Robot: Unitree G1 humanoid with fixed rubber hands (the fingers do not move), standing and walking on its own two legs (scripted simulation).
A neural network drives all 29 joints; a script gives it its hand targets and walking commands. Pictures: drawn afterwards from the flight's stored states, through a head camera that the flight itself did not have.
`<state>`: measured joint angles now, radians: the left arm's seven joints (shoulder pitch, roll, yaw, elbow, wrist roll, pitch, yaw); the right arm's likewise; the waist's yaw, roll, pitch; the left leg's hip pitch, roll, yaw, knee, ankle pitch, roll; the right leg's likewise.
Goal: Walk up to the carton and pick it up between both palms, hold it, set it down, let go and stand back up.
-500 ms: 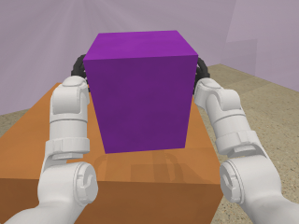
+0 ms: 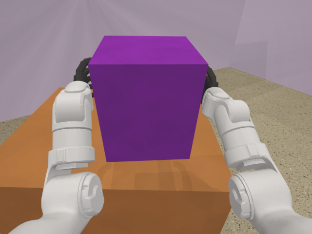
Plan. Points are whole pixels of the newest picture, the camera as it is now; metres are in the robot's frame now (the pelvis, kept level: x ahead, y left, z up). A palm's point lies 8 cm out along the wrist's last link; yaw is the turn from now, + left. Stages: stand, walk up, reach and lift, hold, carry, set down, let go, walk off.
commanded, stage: hold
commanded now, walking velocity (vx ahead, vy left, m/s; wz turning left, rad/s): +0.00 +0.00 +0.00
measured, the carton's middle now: (147, 97) +0.39 +0.00 +0.25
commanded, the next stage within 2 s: none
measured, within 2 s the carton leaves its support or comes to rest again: neither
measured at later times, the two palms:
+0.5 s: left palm (85, 88) +0.38 +0.15 +0.28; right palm (209, 93) +0.37 -0.15 +0.27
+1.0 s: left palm (83, 88) +0.38 +0.15 +0.28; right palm (208, 90) +0.37 -0.15 +0.28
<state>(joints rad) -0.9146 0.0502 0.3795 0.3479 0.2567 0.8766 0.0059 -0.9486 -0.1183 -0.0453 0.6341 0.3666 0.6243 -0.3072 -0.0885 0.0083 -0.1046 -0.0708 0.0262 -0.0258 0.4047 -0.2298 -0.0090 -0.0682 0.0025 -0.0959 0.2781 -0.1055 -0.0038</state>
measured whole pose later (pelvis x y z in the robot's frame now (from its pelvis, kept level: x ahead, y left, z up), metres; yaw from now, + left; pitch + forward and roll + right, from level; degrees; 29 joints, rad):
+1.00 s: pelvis +0.00 +0.00 +0.00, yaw +0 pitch -5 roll -2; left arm -0.91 0.06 0.37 0.36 0.24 0.87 0.01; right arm -0.98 -0.13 -0.04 0.65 0.36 0.64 -0.31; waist -0.09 0.01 -0.11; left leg -0.08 0.03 -0.03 0.42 -0.24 -0.01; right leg -0.07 0.01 -0.10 0.28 -0.11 -0.01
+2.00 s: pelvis +0.00 +0.00 +0.00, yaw -1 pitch -5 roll -1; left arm -0.96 0.06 0.39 0.41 0.26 0.86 0.01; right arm -1.00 -0.13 -0.05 0.70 0.36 0.62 -0.29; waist -0.08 0.01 -0.11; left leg -0.09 0.03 -0.02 0.40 -0.22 -0.01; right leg -0.09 0.01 -0.08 0.28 -0.10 -0.01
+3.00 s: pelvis +0.00 +0.00 +0.00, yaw +0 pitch -5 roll -2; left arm -0.92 0.07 0.36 0.37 0.24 0.86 0.01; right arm -0.99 -0.13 -0.03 0.67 0.36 0.64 -0.30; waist -0.09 0.00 -0.12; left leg -0.09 0.03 -0.04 0.42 -0.24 -0.02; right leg -0.08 0.01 -0.10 0.28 -0.11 -0.01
